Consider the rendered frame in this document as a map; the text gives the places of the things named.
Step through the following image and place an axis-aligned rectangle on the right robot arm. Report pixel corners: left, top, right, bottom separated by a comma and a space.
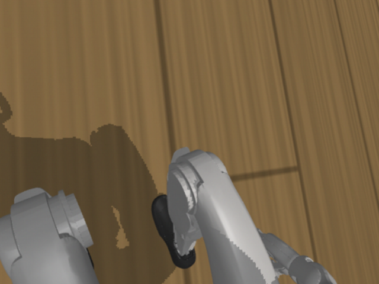
288, 255, 337, 284

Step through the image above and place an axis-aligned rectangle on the right robot hand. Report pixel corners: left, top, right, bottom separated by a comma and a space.
256, 228, 300, 278

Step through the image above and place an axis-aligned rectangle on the right robot foot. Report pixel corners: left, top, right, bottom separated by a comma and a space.
152, 195, 196, 269

